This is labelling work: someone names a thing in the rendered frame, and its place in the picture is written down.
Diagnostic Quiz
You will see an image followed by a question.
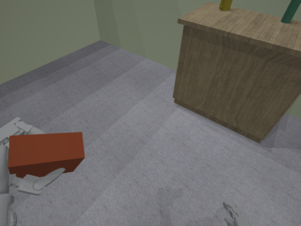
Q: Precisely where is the robot right hand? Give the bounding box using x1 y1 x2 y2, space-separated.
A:
222 201 251 226

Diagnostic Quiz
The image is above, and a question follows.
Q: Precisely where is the table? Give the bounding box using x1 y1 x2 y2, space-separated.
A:
173 2 301 143

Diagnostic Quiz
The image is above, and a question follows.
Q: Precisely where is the robot left hand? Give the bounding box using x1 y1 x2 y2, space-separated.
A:
0 117 65 196

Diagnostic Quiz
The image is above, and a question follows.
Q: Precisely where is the sponge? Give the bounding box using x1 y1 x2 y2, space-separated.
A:
8 132 85 178

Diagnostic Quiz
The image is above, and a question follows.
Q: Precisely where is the robot left forearm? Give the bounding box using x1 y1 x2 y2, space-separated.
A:
0 194 17 226

